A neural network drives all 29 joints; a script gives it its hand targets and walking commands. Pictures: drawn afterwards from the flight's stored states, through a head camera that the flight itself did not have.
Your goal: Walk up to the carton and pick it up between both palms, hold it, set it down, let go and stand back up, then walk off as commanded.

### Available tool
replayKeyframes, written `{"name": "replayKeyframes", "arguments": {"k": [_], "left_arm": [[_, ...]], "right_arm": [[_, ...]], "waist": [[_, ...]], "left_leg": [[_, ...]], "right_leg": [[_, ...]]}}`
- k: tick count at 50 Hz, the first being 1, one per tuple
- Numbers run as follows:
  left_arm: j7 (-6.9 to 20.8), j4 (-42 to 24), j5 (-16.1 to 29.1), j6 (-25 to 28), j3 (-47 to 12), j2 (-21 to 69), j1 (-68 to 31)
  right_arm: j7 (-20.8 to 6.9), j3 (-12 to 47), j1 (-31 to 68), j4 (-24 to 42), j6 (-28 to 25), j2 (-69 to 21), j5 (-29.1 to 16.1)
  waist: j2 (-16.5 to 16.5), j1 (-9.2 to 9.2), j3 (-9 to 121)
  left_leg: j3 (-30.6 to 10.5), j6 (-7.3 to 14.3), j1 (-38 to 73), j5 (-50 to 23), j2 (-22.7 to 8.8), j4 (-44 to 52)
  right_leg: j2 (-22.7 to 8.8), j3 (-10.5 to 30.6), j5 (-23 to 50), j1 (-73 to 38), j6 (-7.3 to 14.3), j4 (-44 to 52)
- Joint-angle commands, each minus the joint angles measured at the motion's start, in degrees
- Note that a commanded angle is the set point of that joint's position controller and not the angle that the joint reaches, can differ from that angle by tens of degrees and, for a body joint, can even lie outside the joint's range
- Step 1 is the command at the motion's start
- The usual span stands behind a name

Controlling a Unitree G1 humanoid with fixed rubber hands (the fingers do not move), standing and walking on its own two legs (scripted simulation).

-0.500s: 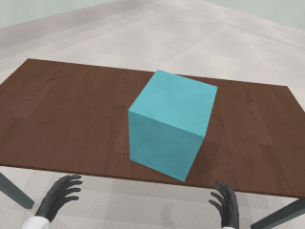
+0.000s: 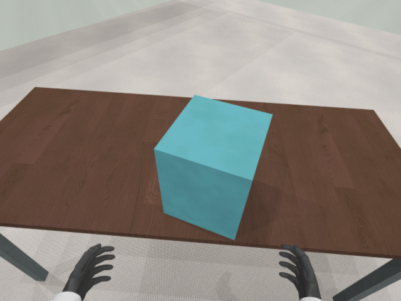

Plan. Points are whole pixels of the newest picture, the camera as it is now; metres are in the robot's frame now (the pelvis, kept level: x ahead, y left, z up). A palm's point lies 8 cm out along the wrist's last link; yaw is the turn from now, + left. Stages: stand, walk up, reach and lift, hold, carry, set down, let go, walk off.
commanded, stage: set down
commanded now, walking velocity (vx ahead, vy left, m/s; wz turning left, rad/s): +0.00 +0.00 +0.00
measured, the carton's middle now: (214, 167) +0.43 -0.02 +0.00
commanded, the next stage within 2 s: let go in 0.42 s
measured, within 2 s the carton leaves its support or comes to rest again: neither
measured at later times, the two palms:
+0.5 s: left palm (90, 293) +0.17 +0.23 -0.07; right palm (318, 291) +0.17 -0.22 -0.07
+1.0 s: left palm (87, 297) +0.16 +0.24 -0.08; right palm (334, 298) +0.16 -0.26 -0.09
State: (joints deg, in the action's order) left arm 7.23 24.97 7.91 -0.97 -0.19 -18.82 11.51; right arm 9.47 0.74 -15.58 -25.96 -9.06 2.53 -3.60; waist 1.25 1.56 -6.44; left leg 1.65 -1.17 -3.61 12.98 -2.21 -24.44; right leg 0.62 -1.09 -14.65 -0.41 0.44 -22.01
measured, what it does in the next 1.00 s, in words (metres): stands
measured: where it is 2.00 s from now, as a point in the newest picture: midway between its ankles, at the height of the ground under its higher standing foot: outside the picture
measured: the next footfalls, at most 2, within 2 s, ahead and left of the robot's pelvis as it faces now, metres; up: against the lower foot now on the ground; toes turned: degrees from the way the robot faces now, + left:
none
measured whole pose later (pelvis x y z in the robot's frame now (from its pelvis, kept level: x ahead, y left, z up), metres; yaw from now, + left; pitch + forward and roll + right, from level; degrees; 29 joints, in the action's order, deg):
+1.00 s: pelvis +0.02 -0.01 +0.00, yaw +1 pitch -3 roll +0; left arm 0.0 34.9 -1.4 -0.7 2.1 -13.3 11.0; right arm 0.8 -1.7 -8.9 -46.9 -6.6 13.7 1.3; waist 0.2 0.5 -2.3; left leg 0.3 -1.7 -7.5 13.4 -2.5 -24.2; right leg 1.0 -2.5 -15.7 3.2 1.2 -22.1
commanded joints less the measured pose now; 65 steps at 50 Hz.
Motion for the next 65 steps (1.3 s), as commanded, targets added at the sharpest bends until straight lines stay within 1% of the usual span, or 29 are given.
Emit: {"name": "replayKeyframes", "arguments": {"k": [1, 10, 17, 27, 38, 44, 45, 46, 47, 49, 50, 51, 53, 56, 61, 65], "left_arm": [[-0.6, -5.9, -0.8, 0.6, 2.8, -6.6, -4.7], [-2.1, -4.1, -2.9, -1.3, 3.6, -5.1, -4.8], [-3.3, -2.4, -4.8, -2.6, 3.8, -3.4, -4.8], [-4.6, -0.5, -6.9, -3.5, 4.0, -1.3, -3.8], [-5.5, -0.8, -8.5, -4.3, 4.2, 0.8, -3.1], [-6.0, -1.1, -8.9, -4.5, 4.2, 1.8, -3.8], [-6.2, -1.0, -9.1, -4.7, 4.0, 2.2, -4.0], [-7.7, 4.8, -10.3, -0.3, 7.3, -7.3, 1.6], [-8.2, 5.7, -9.7, 1.4, 7.3, -7.9, 2.8], [-8.2, 7.0, -9.4, 3.1, 6.5, -6.6, 1.4], [-8.2, 7.3, -9.3, 3.3, 6.1, -6.0, 0.6], [-8.0, 7.9, -9.3, 3.4, 5.8, -5.9, 0.0], [-7.8, 8.6, -9.3, 3.5, 5.6, -6.4, -0.8], [-7.6, 10.1, -9.1, 3.8, 5.3, -8.1, -1.1], [-7.8, 13.4, -8.7, 4.0, 4.6, -10.4, -0.2], [-8.0, 16.1, -8.4, 4.1, 4.0, -11.8, 0.6]], "right_arm": [[-0.8, -1.1, 3.5, 5.3, -1.8, 3.8, 0.8], [-3.2, -1.7, 4.7, 0.9, -3.2, 6.1, 1.9], [-5.3, -2.2, 6.5, -4.2, -3.9, 8.3, 2.3], [-7.9, -2.7, 9.1, -10.1, -5.3, 11.3, 2.9], [-9.3, -2.6, 11.0, -13.1, -6.0, 13.3, 3.2], [-9.6, -2.7, 12.2, -13.7, -5.8, 14.0, 3.3], [-9.8, -2.8, 12.6, -14.4, -5.6, 14.2, 3.3], [-8.5, -5.7, 5.8, -17.1, 0.1, 24.1, 5.4], [-7.9, -6.3, 6.1, -17.5, 2.0, 23.9, 5.2], [-7.9, -6.1, 6.0, -17.4, 3.7, 22.1, 5.0], [-8.0, -6.0, 6.1, -17.7, 4.2, 21.8, 5.0], [-8.2, -5.8, 6.3, -17.8, 4.5, 21.9, 4.9], [-8.6, -5.9, 7.0, -18.2, 5.0, 22.8, 4.9], [-9.0, -5.9, 7.1, -19.0, 5.4, 24.3, 4.7], [-9.1, -5.6, 6.4, -21.1, 5.7, 26.5, 4.6], [-9.1, -5.0, 6.1, -23.1, 6.1, 27.4, 4.4]], "waist": [[-4.3, -0.47, 2.5], [-3.0, -0.4, 4.2], [-3.4, -0.66, 4.8], [-3.0, -1.23, 6.4], [-1.0, -1.45, 7.0], [-0.2, -1.93, 6.9], [-0.5, -2.09, 6.9], [-5.3, 1.2, 7.1], [-4.6, 0.67, 9.3], [-1.8, -0.2, 9.6], [-1.5, -0.33, 9.1], [-1.2, -0.49, 8.4], [-1.3, -0.63, 6.1], [-1.5, -0.9, 5.5], [-1.4, -1.16, 5.2], [-1.2, -1.37, 4.5]], "left_leg": [[1.0, -2.1, 6.4, -10.6, 1.2, 3.2], [1.6, -1.6, 7.8, -13.1, 1.7, 2.5], [1.7, -1.6, 8.6, -15.0, 1.8, 2.4], [1.4, -1.9, 10.2, -18.8, 2.1, 2.6], [1.0, -1.5, 11.8, -20.9, 2.6, 2.6], [0.8, -1.1, 11.5, -20.4, 2.7, 2.5], [0.7, -1.1, 11.5, -20.4, 2.7, 2.5], [-3.4, 2.0, -4.0, -30.5, -4.0, 0.8], [-3.8, 2.4, -3.4, -30.1, -4.2, 0.0], [-4.2, 2.7, -2.5, -26.2, -4.0, -0.2], [-4.4, 2.9, -2.8, -23.0, -3.8, 0.1], [-4.8, 3.0, -3.3, -19.0, -3.6, 0.5], [-5.2, 3.2, -4.6, -14.9, -3.5, 1.4], [-6.0, 3.3, -4.9, -14.2, -3.7, 2.0], [-6.9, 3.2, -4.5, -14.6, -4.0, 2.9], [-7.4, 3.1, -4.6, -13.4, -4.1, 3.8]], "right_leg": [[-1.1, -0.5, 7.3, 11.2, 0.2, 6.6], [-0.8, -0.8, 10.7, 11.8, -0.4, 6.8], [-0.5, -1.1, 11.9, 12.9, -0.3, 6.7], [0.1, -1.6, 16.0, 13.0, -0.4, 6.7], [-0.1, -1.4, 20.5, 13.1, -1.2, 6.6], [-0.4, -1.3, 20.9, 13.2, -1.5, 6.5], [-0.5, -1.4, 20.7, 13.4, -1.4, 6.4], [-5.2, 1.7, 20.0, 4.4, -0.6, 1.3], [-5.9, 3.0, 22.9, 2.1, -0.5, 1.5], [-6.5, 3.1, 24.3, 3.3, -0.1, 1.5], [-6.7, 3.2, 23.2, 4.0, 0.1, 1.8], [-6.8, 3.2, 20.1, 4.6, 0.1, 2.2], [-6.8, 3.1, 15.7, 6.1, 0.1, 3.0], [-7.0, 3.1, 13.7, 6.4, 0.1, 3.4], [-7.4, 3.1, 12.9, 5.9, 0.2, 3.9], [-7.6, 3.2, 11.3, 5.8, 0.2, 4.6]]}}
